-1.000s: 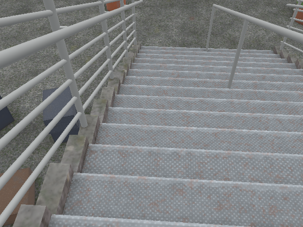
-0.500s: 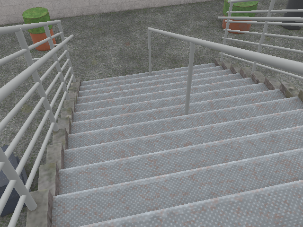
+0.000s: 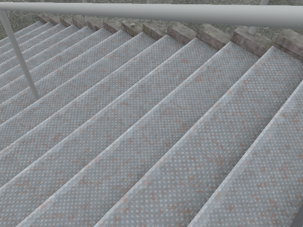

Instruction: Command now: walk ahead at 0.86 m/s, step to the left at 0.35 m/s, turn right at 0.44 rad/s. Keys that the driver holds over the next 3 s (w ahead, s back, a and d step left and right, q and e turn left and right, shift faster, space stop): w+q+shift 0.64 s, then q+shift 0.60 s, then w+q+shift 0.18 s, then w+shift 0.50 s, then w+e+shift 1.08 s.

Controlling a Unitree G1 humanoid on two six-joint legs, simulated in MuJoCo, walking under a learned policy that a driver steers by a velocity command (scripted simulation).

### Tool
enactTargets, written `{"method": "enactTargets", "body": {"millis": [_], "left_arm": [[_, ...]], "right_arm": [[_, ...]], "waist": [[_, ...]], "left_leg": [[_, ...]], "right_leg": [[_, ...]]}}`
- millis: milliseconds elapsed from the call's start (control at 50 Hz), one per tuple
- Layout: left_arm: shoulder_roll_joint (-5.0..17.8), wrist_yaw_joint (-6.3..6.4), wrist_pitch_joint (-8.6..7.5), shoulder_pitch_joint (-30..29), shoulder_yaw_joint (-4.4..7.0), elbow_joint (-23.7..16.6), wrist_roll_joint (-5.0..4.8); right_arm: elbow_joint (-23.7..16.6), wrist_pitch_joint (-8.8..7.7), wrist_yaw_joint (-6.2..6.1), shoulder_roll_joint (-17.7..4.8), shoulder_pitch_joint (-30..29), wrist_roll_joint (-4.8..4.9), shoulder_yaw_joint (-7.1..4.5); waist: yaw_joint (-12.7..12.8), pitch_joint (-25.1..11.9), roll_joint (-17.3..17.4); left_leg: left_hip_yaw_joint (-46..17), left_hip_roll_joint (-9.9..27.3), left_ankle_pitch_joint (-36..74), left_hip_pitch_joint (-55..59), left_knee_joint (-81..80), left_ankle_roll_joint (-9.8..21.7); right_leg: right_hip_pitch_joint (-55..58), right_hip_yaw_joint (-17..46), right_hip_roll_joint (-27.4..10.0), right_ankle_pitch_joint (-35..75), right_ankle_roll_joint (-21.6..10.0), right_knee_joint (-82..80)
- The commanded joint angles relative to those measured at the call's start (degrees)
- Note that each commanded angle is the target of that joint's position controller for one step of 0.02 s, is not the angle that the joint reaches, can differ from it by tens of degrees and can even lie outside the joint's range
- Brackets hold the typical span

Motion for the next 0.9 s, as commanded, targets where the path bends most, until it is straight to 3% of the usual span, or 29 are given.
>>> {"method": "enactTargets", "body": {"millis": [20,60,100,160,180,200,240,260,280,300,320,360,400,420,440,500,560,580,620,640,660,680,700,740,780,800,840,860,900], "left_arm": [[10.35,1.62,-3.25,6.64,2.08,-3.35,0.90],[8.94,0.96,-5.57,7.19,2.06,-1.08,1.98],[4.84,1.10,-6.56,0.52,0.27,-2.09,-0.81],[3.65,1.05,-6.86,-1.03,-0.06,-4.58,-0.22],[3.32,1.27,-6.87,0.80,-0.32,-4.28,0.68],[4.41,-1.99,-7.46,2.41,-2.17,-8.82,8.29],[11.31,-5.03,-7.46,-10.21,0.11,-12.76,9.35],[7.19,-6.49,-6.58,-17.39,-1.12,-15.49,9.06],[-0.27,-7.24,-5.80,-12.85,-3.40,-14.39,7.92],[-3.78,-1.03,-3.71,-11.99,-1.42,-12.39,-1.85],[-1.53,0.94,-2.49,-1.85,-1.35,-17.54,-1.42],[-1.82,2.48,-2.58,-5.48,-2.60,-17.50,1.43],[6.52,3.36,-3.24,-17.87,-1.19,-20.13,0.05],[4.92,1.71,-2.72,-24.87,-1.47,-23.26,0.87],[-3.40,0.41,-3.40,-3.61,-5.17,-15.34,2.69],[-2.06,-3.50,-2.26,-13.25,-6.30,-19.48,5.14],[2.01,-3.92,-2.13,-12.63,-5.50,-19.08,3.27],[4.82,-3.45,-3.44,-14.89,-3.77,-21.37,2.11],[8.73,-1.99,-5.18,-6.75,-1.16,-21.03,0.71],[11.33,-3.03,-5.48,1.84,-0.16,-18.71,-0.50],[8.83,-4.24,-4.81,9.55,-0.34,-17.93,3.16],[7.53,-4.21,-5.30,7.85,-0.23,-16.12,3.49],[2.63,-3.69,-5.77,1.83,-1.44,-17.82,1.89],[-3.22,-1.56,-5.69,-5.32,-3.43,-17.91,0.24],[0.13,1.30,-6.31,-6.42,-2.62,-18.79,2.60],[2.67,-0.01,-3.18,-1.79,-1.12,-13.62,-3.27],[3.48,-0.68,-2.43,1.28,-0.48,-14.21,-0.68],[1.21,0.25,-6.12,3.74,-2.49,-16.78,7.68],[1.24,1.54,-7.87,7.22,-2.70,-13.45,6.59]], "right_arm": [[-1.42,3.83,0.28,-3.81,9.50,-1.65,-0.25],[-1.69,4.84,1.69,-6.88,8.21,0.10,-1.41],[-3.52,2.99,4.42,-5.58,3.09,1.85,-1.48],[-4.69,1.61,8.49,-4.12,-2.15,2.58,-0.58],[-5.26,1.71,9.09,-5.09,-4.90,2.03,-1.08],[-3.01,-2.87,8.11,-4.68,2.73,-2.91,-1.05],[7.39,-6.09,7.64,-9.74,32.40,-0.39,-4.16],[11.85,-6.21,7.71,-8.32,42.00,-1.51,-4.06],[12.95,-5.80,6.35,-7.21,41.24,-2.72,-3.96],[4.50,-0.43,9.23,-3.57,24.15,3.80,-1.99],[1.30,1.42,9.90,-8.65,21.32,3.94,-1.63],[-2.71,2.88,6.91,-10.72,15.36,3.83,-2.85],[-8.05,1.75,3.95,-11.74,3.73,1.04,-2.30],[-5.24,0.12,2.37,-8.13,6.80,0.86,-1.21],[-7.38,-4.38,3.44,0.93,5.55,-3.75,2.26],[-6.70,-6.70,4.60,-5.97,8.77,1.08,0.09],[-9.49,-5.62,6.34,-10.30,4.34,-0.84,-0.57],[-10.49,-5.51,5.68,-12.39,5.99,2.00,-1.42],[-8.54,-6.07,5.55,-9.71,8.02,1.69,-0.97],[-10.62,-6.32,5.11,2.47,17.49,0.31,1.99],[-13.63,-5.17,5.33,-3.81,11.53,2.06,0.49],[-13.45,-3.95,4.26,-6.23,5.84,1.71,-0.54],[-12.36,-3.13,3.23,-6.43,3.87,1.53,-0.69],[-10.04,-1.38,4.81,0.35,2.07,-1.42,2.03],[-10.23,-2.45,7.81,-1.68,3.20,-0.15,1.54],[-14.39,3.35,6.45,-7.57,-0.15,1.45,-1.92],[-17.14,5.78,5.16,-8.80,-5.28,2.77,-2.16],[-15.49,0.30,8.85,-4.33,-2.87,-1.16,1.10],[-16.43,-3.23,9.21,-3.53,-4.87,-1.24,1.17]], "waist": [[-1.82,-8.34,19.42],[-1.50,-8.25,10.90],[-4.11,-7.35,-0.43],[-1.26,-8.22,-6.25],[0.36,-6.80,-5.48],[-0.64,5.78,-2.65],[-15.57,-3.46,4.14],[-20.59,-2.10,14.08],[-17.98,3.49,14.91],[-12.30,-4.38,16.12],[-1.71,-11.22,15.08],[-4.95,-13.25,5.48],[-3.42,-4.80,4.11],[-1.22,-7.29,-1.78],[3.04,0.83,-6.59],[0.57,-11.96,-3.10],[0.46,-10.30,4.42],[-0.20,-10.28,3.55],[2.34,-17.34,4.63],[-2.06,-37.01,-12.05],[5.27,-34.97,-12.01],[4.03,-18.88,-3.04],[1.67,-12.26,-1.35],[0.69,-8.26,-4.06],[1.14,-7.66,0.22],[-1.12,-8.53,-8.98],[2.04,-8.81,-7.40],[4.49,-9.73,9.31],[4.06,-7.23,2.31]], "left_leg": [[-1.50,1.52,5.23,-10.19,-15.69,-0.93],[-6.26,-0.06,22.60,-5.59,-26.83,1.14],[-2.78,-2.47,47.07,4.88,-41.96,3.10],[-0.67,-5.04,58.58,10.38,-46.67,6.40],[1.49,-6.79,59.41,6.06,-44.93,6.54],[1.94,-3.67,52.68,21.68,-46.28,2.61],[13.38,-10.85,50.79,37.93,-48.92,2.35],[10.49,-7.47,48.66,38.80,-60.82,6.06],[3.79,-2.56,42.50,33.24,-75.77,11.44],[7.46,-2.18,79.09,29.69,-67.71,20.26],[-15.49,8.29,105.10,48.70,-52.02,30.22],[-32.75,13.20,54.96,39.00,-57.99,33.93],[-38.91,12.42,17.45,15.60,-71.85,30.90],[-42.18,10.52,-12.08,0.76,-76.62,26.51],[-41.45,8.48,18.00,-4.77,-70.33,21.89],[-21.57,-2.65,36.68,-6.76,-60.55,17.68],[-20.85,-4.90,13.58,-20.55,-60.40,17.42],[-23.19,-5.66,19.50,-8.88,-59.40,17.87],[-23.39,-7.74,33.48,4.06,-45.89,11.27],[-11.17,-16.61,11.79,-10.96,-26.97,3.32],[-10.19,-16.09,-14.82,-24.82,-14.03,1.03],[-10.09,-11.45,-9.82,-30.92,-7.77,0.37],[-5.37,-6.58,-3.86,-28.64,-8.47,0.65],[-1.61,-3.80,7.63,-17.72,-12.72,1.60],[1.14,-4.85,13.80,-10.15,-10.01,1.35],[4.20,-4.65,16.55,-9.61,-16.99,2.97],[7.03,-5.29,21.63,-11.23,-14.76,4.97],[0.79,-0.52,23.55,-12.65,-12.60,5.35],[-2.53,1.75,20.78,-19.01,-15.72,5.42]], "right_leg": [[8.91,36.60,-32.70,40.12,-9.06,-12.93],[2.03,24.51,-25.00,35.62,-3.97,-8.87],[-10.16,10.57,-14.80,14.44,2.23,-4.50],[-13.85,5.96,-16.21,5.71,3.07,-0.25],[-11.34,5.89,-18.05,8.28,3.69,2.09],[-23.38,-0.28,-11.07,7.84,6.54,4.79],[-20.50,-2.98,-8.83,18.71,8.25,36.42],[-21.58,-1.02,-7.27,0.32,8.91,56.08],[-20.51,3.01,-5.62,-24.39,8.89,70.40],[-25.75,-7.02,-1.33,-32.51,5.43,84.33],[-45.99,-1.12,-0.65,-33.67,9.30,84.07],[-49.52,11.34,-11.63,-35.75,7.27,73.73],[-41.64,13.61,-17.57,-13.94,9.74,46.31],[-27.90,16.87,-19.16,5.60,13.26,36.35],[-38.17,23.20,-24.64,25.99,17.51,32.81],[-16.66,9.86,-21.15,16.53,16.53,20.10],[8.06,6.19,-15.29,17.68,15.04,22.04],[3.43,5.11,-10.95,1.92,13.55,8.01],[17.21,10.18,-15.79,26.92,3.96,-6.13],[43.94,31.91,-37.43,67.29,-17.79,-3.86],[43.30,49.15,-42.59,50.11,-20.40,-12.36],[29.93,42.61,-39.57,28.16,-13.24,-14.06],[18.36,31.49,-35.71,10.27,-7.92,-16.95],[5.28,20.42,-28.69,-11.15,0.27,-24.60],[-1.04,9.13,-25.96,-6.00,2.68,-24.90],[-2.29,-0.53,-24.82,-0.86,4.42,-19.82],[-0.53,-1.26,-26.04,8.37,3.32,-14.23],[4.49,3.83,-32.12,3.02,-0.22,-17.98],[9.06,6.21,-37.53,12.21,-1.79,-18.12]]}}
